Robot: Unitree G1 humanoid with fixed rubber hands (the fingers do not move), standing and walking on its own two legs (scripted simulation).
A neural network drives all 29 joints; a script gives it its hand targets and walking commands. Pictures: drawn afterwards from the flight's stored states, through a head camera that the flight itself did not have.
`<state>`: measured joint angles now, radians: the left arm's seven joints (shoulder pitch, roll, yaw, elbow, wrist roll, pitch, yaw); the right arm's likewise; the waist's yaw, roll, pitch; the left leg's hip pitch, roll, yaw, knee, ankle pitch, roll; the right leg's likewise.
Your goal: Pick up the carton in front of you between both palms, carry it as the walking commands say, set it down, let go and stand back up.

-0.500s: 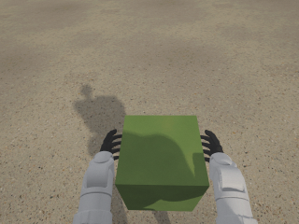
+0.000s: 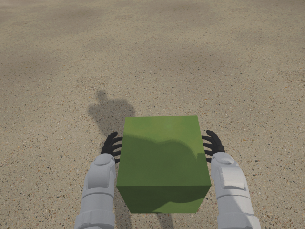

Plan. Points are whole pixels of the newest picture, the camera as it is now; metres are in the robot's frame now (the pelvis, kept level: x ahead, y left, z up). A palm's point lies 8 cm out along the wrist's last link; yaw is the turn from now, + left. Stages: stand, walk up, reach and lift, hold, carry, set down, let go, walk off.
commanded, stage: hold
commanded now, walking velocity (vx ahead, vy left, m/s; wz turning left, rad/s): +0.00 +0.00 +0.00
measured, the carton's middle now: (162, 167) +0.31 +0.00 -0.04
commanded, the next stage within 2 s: set down in 0.14 s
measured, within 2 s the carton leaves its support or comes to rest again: neither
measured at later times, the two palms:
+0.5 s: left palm (116, 151) +0.33 +0.14 +0.01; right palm (215, 149) +0.34 -0.16 +0.00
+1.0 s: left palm (134, 166) +0.39 +0.12 -0.19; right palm (210, 170) +0.38 -0.18 -0.20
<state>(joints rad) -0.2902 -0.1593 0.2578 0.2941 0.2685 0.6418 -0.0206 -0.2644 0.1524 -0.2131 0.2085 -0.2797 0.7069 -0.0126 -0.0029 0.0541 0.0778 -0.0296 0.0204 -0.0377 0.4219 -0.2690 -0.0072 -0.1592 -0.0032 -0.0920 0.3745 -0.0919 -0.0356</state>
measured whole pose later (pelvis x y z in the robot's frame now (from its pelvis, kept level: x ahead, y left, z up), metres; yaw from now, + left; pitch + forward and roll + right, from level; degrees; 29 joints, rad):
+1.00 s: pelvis -0.04 +0.03 -0.13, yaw +1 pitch +34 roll +2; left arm -0.73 -0.20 0.42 0.52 0.19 0.19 0.13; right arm -0.74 0.00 -0.44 0.55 -0.24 0.22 0.08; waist -0.07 0.09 -0.07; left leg -1.33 -0.07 0.00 1.22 -0.49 0.01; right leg -1.46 -0.05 0.02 1.13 -0.27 0.00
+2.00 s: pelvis -0.07 +0.03 -0.35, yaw +4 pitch +45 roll +4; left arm -1.40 0.10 0.30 0.82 0.06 0.27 0.19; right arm -1.35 -0.22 -0.45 0.75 -0.16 0.31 0.00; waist -0.15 0.10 0.22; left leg -2.13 -0.14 0.02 2.02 -0.68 -0.03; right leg -2.30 -0.04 0.06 1.89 -0.37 0.01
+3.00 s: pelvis -0.09 +0.03 -0.40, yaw +4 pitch +35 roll +0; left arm -1.60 0.19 0.20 1.04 0.04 0.22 0.09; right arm -1.53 -0.40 -0.46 1.06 -0.09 0.21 0.11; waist -0.15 0.07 0.47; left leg -2.16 -0.19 -0.02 2.23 -0.69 -0.04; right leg -2.30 -0.09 0.02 2.06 -0.38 0.00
